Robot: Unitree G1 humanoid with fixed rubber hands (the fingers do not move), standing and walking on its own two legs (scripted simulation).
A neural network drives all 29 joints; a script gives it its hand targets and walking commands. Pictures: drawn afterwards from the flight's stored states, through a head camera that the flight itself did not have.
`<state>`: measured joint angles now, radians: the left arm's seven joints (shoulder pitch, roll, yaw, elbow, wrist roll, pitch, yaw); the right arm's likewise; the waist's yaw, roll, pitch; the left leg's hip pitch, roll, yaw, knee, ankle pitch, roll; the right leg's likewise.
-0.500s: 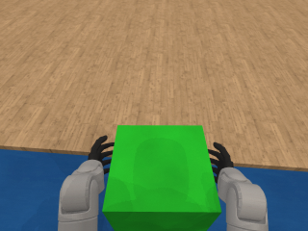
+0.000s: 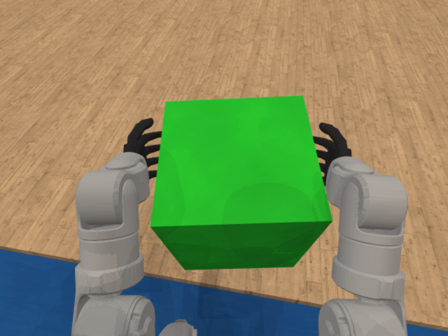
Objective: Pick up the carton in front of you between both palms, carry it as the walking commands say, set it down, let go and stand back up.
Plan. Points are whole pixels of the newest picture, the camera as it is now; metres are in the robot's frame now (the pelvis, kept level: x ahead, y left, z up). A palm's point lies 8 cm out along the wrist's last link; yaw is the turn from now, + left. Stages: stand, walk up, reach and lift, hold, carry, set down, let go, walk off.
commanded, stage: carry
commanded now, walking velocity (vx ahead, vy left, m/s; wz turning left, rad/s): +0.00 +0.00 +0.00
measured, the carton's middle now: (236, 193) +0.36 +0.01 +0.07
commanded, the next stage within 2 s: none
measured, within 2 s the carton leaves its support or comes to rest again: neither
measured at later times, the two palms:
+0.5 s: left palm (175, 72) +0.65 +0.16 +0.12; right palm (308, 80) +0.64 -0.14 +0.12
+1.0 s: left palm (185, 52) +0.73 +0.15 +0.12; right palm (309, 55) +0.73 -0.15 +0.12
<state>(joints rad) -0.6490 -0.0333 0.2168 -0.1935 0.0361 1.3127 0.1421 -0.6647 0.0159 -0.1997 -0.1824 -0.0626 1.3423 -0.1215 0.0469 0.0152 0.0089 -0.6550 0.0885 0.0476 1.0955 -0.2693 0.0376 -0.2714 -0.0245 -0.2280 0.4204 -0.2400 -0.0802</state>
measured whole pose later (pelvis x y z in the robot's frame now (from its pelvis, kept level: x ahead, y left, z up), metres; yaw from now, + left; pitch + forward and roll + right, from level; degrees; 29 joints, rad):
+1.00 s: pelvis +0.36 +0.00 +0.00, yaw +0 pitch +6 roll +0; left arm -0.74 0.02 0.23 0.16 0.06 1.22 0.11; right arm -0.74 0.02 -0.23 0.15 -0.09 1.23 -0.13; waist -0.01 -0.01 -0.03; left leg -0.17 -0.01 0.10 0.36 -0.27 0.04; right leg -0.37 0.00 -0.06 0.84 -0.39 -0.02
